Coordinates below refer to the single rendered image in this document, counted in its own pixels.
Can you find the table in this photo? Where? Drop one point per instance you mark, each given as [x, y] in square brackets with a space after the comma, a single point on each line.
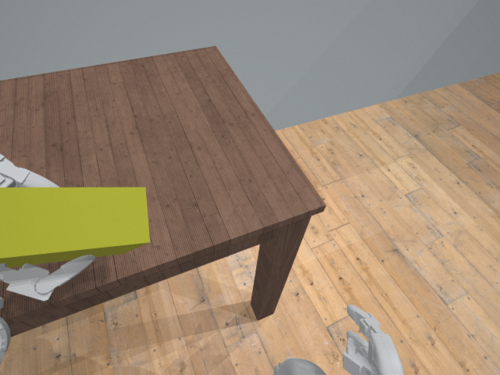
[218, 178]

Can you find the robot left hand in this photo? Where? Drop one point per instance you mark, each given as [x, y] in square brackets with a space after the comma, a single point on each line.
[30, 280]

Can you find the right robot thigh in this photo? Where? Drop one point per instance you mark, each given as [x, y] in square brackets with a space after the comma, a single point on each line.
[297, 367]

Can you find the sponge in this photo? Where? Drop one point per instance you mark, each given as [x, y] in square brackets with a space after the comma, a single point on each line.
[53, 224]

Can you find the robot right hand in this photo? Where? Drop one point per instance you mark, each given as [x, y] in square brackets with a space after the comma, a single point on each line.
[376, 356]

